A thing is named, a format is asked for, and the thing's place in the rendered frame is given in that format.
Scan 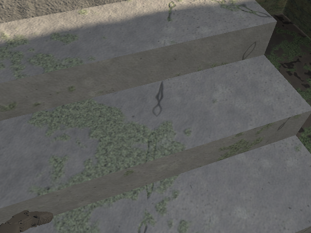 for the robot left hand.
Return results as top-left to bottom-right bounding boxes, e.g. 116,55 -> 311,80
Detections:
0,210 -> 53,233

